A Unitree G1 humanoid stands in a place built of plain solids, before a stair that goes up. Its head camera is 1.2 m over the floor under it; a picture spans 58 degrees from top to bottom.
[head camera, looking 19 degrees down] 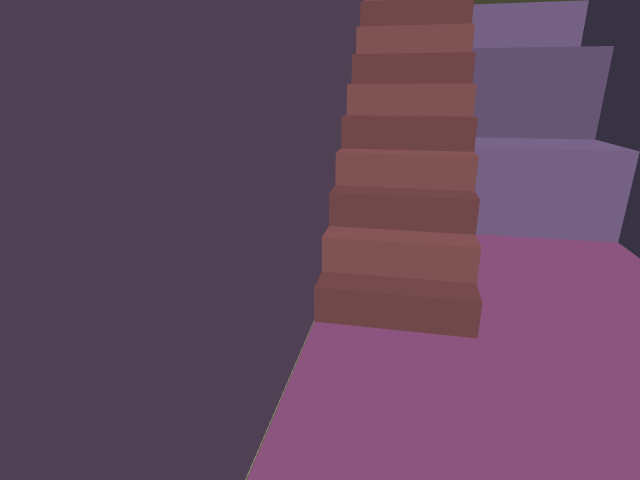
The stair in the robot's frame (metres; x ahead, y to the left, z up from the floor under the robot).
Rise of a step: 0.21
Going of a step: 0.22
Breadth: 0.86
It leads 11 degrees to the right of straight ahead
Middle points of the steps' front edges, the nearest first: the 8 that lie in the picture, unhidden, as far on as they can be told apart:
2.02 -0.39 0.21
2.23 -0.43 0.42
2.45 -0.48 0.63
2.67 -0.52 0.83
2.89 -0.56 1.04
3.11 -0.61 1.25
3.32 -0.65 1.46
3.54 -0.70 1.66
